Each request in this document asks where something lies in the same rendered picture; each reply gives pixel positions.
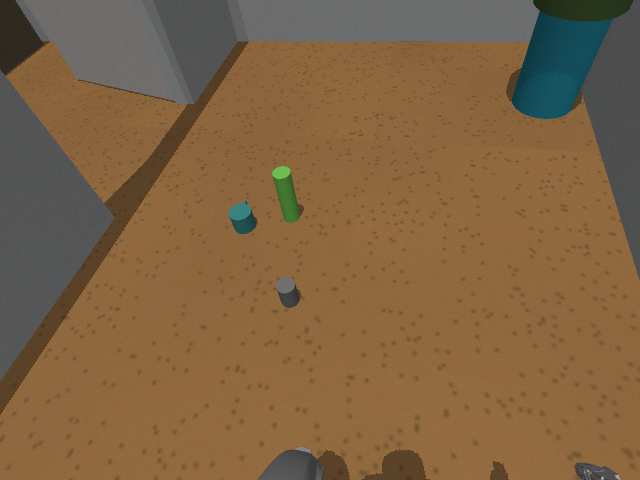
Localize potted plant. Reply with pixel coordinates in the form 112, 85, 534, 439
512, 0, 633, 119

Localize right robot hand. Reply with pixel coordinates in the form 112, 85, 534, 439
575, 462, 620, 480

